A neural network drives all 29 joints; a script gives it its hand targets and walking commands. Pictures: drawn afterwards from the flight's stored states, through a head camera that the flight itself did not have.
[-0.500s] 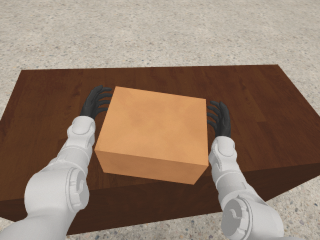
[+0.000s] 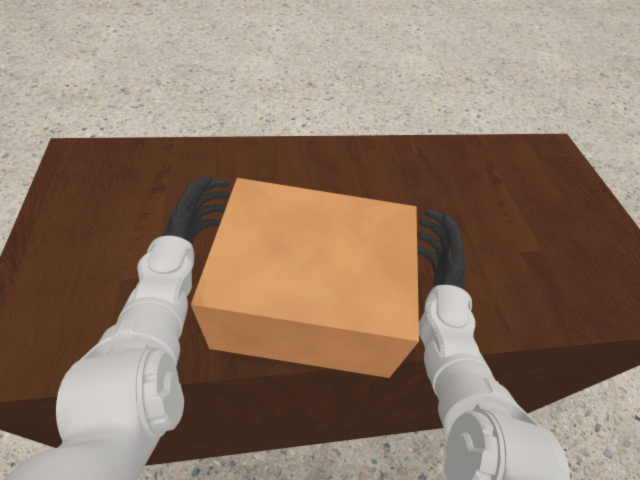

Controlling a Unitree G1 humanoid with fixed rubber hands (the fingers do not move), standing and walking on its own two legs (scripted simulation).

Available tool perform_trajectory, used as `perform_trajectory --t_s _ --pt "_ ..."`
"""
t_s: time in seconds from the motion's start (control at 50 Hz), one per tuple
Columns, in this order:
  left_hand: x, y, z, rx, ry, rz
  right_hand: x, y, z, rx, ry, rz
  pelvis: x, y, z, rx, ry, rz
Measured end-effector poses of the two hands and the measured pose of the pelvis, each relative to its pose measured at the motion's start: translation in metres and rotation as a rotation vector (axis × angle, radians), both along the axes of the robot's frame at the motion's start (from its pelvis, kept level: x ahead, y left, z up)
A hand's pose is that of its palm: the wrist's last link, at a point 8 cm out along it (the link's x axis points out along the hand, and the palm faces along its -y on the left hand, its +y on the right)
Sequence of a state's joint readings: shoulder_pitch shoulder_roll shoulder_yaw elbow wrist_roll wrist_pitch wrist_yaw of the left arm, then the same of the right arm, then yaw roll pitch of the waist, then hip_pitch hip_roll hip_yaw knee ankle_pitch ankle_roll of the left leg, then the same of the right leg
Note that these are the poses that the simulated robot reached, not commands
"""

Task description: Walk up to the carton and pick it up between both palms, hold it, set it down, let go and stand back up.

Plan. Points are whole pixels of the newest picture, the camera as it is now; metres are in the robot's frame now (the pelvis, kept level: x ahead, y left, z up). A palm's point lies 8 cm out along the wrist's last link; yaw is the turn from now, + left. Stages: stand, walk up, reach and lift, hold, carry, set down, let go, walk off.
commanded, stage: reach and lift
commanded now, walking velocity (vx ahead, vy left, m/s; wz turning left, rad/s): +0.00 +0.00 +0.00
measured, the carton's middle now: (312, 277) +0.39 -0.01 -0.01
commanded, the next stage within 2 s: none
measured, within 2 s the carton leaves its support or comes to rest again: leaves its support in 0.24 s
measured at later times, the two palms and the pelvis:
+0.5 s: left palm (168, 245) +0.40 +0.18 +0.06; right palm (441, 275) +0.35 -0.17 +0.04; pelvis -0.01 -0.01 +0.00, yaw +1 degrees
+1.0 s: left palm (167, 236) +0.40 +0.17 +0.09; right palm (453, 257) +0.36 -0.18 +0.08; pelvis +0.00 -0.01 +0.00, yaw +1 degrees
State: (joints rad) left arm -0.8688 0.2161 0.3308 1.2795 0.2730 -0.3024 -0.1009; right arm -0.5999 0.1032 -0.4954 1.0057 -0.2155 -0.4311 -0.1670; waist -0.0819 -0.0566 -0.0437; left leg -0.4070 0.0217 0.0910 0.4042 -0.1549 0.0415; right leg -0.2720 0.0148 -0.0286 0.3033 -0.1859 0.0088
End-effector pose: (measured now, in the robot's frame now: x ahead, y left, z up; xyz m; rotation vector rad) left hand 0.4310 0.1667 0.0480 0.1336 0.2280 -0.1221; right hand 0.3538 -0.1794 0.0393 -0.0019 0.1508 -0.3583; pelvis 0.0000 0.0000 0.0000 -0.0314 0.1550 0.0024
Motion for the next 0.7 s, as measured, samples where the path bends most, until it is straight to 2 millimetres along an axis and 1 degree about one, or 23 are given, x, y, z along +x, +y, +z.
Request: perform_trajectory --t_s 0.12,0.2,0.32,0.44,0.56,0.7 --pt "-0.001 0.0 0.0 0.0 -0.004 -0.001 0.0 0.0 0.001 -0.013 -0.006 0.002 -0.001 -0.002 0.0 0.0 0.013 -0.001" --pt "-0.004 0.0 0.004 0.017 -0.032 -0.003 -0.004 0.001 0.002 -0.008 -0.035 0.002 -0.002 -0.003 0.001 -0.001 0.025 -0.001" --pt "-0.016 0.005 0.011 0.033 -0.078 0.027 -0.006 0.003 0.006 -0.003 -0.083 0.026 -0.006 -0.005 0.001 -0.001 0.017 0.0" --pt "-0.028 0.012 0.01 0.033 -0.068 0.072 -0.004 0.009 0.005 -0.004 -0.074 0.067 -0.012 -0.008 0.002 0.004 0.011 0.008" --pt "-0.026 0.012 0.01 0.047 -0.048 0.074 -0.001 0.009 0.002 0.001 -0.051 0.071 -0.015 -0.011 0.003 0.006 0.033 0.011" --pt "-0.023 0.008 0.012 0.066 -0.055 0.064 -0.002 0.006 0.002 0.018 -0.058 0.061 -0.01 -0.011 0.003 0.004 0.047 0.003"
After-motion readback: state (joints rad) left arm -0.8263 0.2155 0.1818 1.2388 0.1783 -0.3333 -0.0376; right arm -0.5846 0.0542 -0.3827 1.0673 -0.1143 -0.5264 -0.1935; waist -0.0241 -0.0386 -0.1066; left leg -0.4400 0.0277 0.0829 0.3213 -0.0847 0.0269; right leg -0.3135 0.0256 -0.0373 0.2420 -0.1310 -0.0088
